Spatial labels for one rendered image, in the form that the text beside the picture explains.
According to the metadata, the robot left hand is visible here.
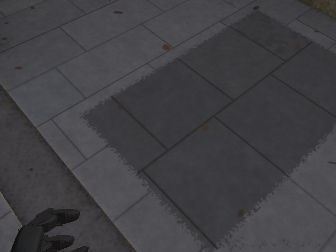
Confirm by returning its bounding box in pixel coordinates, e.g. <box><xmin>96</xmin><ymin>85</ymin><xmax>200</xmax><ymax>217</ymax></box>
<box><xmin>10</xmin><ymin>208</ymin><xmax>89</xmax><ymax>252</ymax></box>

